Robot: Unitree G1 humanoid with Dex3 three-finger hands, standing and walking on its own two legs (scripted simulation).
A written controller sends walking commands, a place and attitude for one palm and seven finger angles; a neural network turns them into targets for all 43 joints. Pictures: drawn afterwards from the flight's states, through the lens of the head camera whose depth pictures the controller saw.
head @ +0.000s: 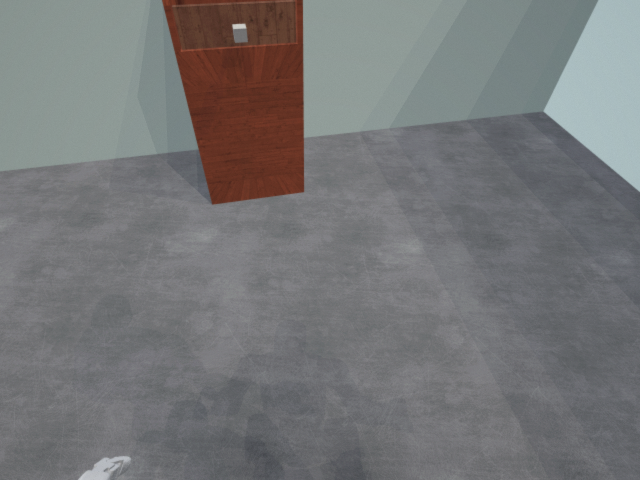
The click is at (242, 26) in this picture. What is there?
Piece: drawer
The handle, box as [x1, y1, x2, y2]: [232, 24, 247, 42]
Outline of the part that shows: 232,24 235,42 247,41 245,25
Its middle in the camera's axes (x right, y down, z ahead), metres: -0.27 -0.67 +1.25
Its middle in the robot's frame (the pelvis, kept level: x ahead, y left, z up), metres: +1.38 +0.34 +0.00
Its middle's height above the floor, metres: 0.77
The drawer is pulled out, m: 0.00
